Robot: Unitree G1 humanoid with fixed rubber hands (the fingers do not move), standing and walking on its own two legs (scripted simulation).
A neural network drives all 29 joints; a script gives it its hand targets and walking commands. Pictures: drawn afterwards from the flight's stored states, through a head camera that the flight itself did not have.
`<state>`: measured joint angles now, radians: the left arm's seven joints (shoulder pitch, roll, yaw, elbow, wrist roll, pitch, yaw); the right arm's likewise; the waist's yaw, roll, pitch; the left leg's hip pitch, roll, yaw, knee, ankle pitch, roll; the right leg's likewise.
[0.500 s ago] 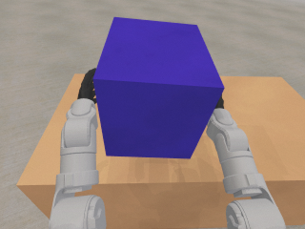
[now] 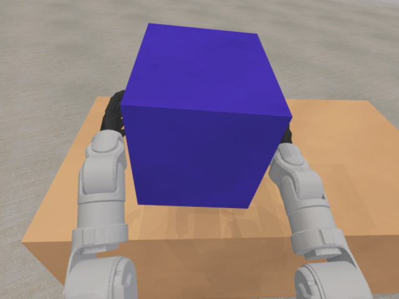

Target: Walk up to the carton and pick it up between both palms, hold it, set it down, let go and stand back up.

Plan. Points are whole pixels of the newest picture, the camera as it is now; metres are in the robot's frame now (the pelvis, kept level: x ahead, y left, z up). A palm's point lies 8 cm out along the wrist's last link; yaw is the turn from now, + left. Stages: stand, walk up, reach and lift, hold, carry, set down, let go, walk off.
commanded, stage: hold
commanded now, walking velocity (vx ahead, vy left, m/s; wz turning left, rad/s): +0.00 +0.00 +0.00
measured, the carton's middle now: (198, 117) +0.42 +0.00 +0.18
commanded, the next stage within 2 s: none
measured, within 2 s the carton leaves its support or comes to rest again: neither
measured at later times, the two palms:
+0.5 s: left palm (119, 131) +0.36 +0.14 +0.19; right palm (284, 150) +0.34 -0.17 +0.16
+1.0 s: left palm (117, 133) +0.36 +0.15 +0.19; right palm (282, 150) +0.34 -0.17 +0.16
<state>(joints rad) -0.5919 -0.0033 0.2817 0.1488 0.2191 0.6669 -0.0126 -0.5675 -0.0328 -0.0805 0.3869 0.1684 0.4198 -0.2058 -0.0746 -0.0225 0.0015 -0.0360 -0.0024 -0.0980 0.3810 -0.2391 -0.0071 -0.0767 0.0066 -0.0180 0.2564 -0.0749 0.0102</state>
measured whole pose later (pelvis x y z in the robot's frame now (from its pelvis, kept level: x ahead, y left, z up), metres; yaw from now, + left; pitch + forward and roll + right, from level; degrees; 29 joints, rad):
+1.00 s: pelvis +0.00 +0.00 +0.00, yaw +0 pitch -6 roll -1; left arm -0.57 -0.02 0.26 0.11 0.22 0.66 -0.01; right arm -0.52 -0.03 -0.08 0.34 0.16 0.40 -0.20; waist -0.08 -0.02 0.01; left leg -0.04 -0.01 -0.09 0.37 -0.23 0.00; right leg -0.08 0.00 -0.01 0.26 -0.08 0.01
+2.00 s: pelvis +0.00 +0.00 +0.00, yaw +0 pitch -6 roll -1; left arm -0.60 -0.02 0.28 0.15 0.23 0.67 -0.01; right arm -0.54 -0.02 -0.10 0.39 0.15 0.39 -0.19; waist -0.08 -0.02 0.01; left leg -0.03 0.00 -0.08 0.36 -0.22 -0.01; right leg -0.09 0.00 -0.01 0.27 -0.08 0.01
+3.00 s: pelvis +0.00 +0.00 +0.00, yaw +0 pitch -6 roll -1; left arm -0.58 -0.01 0.27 0.14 0.22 0.66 -0.01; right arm -0.54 -0.04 -0.07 0.37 0.18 0.41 -0.21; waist -0.07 -0.03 0.01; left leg -0.03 0.00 -0.08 0.38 -0.24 0.00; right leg -0.07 0.01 -0.01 0.26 -0.08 0.01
